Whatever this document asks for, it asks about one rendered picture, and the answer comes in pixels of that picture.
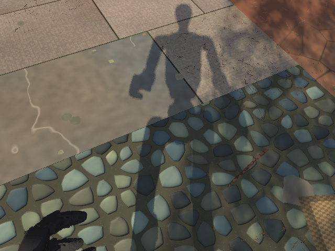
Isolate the robot left hand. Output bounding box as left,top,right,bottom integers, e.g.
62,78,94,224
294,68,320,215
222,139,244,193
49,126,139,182
18,210,96,251

